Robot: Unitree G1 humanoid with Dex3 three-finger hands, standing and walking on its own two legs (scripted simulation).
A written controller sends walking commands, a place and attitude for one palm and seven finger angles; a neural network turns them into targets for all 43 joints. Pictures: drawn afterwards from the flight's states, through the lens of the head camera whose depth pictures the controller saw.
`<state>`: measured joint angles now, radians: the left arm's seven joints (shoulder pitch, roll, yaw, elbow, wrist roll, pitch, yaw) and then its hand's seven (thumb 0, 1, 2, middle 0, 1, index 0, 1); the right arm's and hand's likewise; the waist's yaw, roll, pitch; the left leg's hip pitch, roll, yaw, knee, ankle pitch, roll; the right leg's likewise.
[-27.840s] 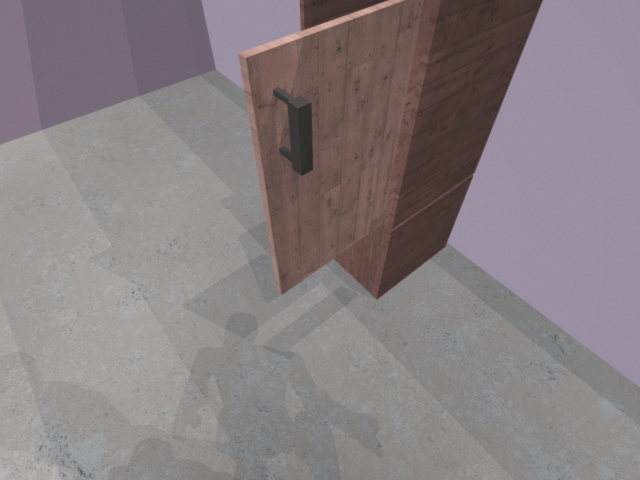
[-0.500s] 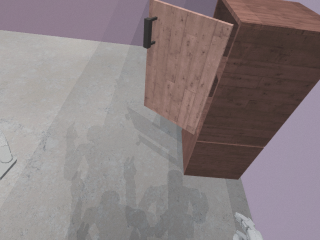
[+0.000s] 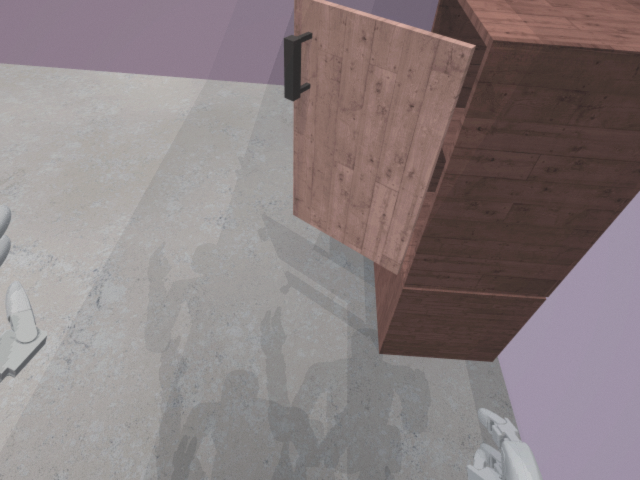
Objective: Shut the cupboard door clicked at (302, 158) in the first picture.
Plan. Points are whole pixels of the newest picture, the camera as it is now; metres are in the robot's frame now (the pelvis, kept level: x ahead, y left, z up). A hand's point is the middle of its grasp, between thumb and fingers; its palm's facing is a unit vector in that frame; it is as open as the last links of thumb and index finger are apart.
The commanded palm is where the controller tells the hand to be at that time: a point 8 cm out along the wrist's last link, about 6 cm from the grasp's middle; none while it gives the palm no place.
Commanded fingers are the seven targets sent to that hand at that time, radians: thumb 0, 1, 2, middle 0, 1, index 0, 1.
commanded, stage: stop stepping back and stand still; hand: left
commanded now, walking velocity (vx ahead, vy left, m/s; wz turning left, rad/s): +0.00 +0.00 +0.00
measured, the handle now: (299, 66) +0.86 +0.09 +0.13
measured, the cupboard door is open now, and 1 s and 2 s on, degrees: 56 56 56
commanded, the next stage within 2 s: let the arm hang, fingers relaxed in 0.08 s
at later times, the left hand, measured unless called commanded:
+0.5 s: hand out of the picture +0.02 +0.19 -0.18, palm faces +0.03 -0.98 -0.17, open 7.1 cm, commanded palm none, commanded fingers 0.00 0.90 0.90 -0.20 -0.30 -0.20 -0.30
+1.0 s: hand out of the picture -0.07 +0.19 -0.17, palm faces +0.06 -0.98 -0.18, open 7.3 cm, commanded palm none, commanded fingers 0.00 0.90 0.90 -0.20 -0.30 -0.20 -0.30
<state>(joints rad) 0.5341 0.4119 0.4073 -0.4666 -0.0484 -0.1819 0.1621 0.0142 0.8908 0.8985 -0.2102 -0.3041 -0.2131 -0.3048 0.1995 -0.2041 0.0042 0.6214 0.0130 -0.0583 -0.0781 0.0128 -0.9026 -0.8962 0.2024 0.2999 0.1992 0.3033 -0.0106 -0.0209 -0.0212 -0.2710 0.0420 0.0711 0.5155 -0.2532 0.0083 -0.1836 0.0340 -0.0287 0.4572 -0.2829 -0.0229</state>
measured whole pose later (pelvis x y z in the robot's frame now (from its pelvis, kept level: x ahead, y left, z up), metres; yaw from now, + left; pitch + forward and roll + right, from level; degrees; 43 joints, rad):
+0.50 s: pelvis -0.03 +0.02 +0.00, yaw +2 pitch +0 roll -1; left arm 0.29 0.19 0.00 0.91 0.01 0.05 0.03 0.00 0.96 0.90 -0.20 -0.30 -0.21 -0.30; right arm 0.21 -0.22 0.02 0.93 -0.03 0.02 0.00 0.01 -0.91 -0.90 0.20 0.30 0.20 0.30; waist -0.02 -0.04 0.04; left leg -0.30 -0.01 0.06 0.51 -0.21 0.04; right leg -0.22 -0.02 -0.05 0.51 -0.28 0.00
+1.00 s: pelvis -0.03 +0.03 +0.00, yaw +1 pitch -1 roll +0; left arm 0.36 0.12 0.01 1.16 0.01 0.00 0.04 0.00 0.91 0.90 -0.20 -0.30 -0.20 -0.30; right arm 0.34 -0.11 0.00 1.12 -0.02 0.02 -0.03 0.00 -0.91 -0.90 0.20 0.30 0.20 0.30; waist -0.01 0.01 0.00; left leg -0.24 -0.02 0.08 0.42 -0.16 0.06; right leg -0.18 -0.03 -0.03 0.43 -0.23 0.02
